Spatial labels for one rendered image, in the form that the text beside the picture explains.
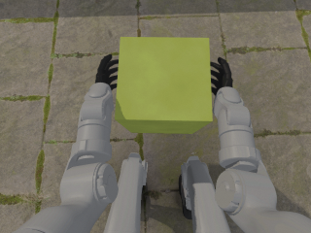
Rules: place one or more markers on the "robot right forearm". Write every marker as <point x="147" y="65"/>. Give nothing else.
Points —
<point x="238" y="148"/>

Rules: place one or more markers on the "left robot upper arm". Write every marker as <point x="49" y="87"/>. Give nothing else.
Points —
<point x="85" y="191"/>

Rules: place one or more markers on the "right robot upper arm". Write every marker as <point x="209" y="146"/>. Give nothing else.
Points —
<point x="250" y="200"/>

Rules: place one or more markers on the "robot left forearm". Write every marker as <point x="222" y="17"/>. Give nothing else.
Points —
<point x="94" y="128"/>

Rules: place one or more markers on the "robot right shin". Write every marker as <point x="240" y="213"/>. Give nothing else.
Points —
<point x="186" y="192"/>

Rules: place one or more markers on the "left robot hand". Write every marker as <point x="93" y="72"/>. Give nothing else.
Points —
<point x="103" y="71"/>

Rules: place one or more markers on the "right robot hand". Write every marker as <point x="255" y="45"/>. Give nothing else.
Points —
<point x="224" y="78"/>

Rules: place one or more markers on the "left robot thigh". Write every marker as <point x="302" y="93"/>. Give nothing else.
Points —
<point x="125" y="212"/>

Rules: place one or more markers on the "carton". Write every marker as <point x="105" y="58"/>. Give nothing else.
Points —
<point x="164" y="85"/>

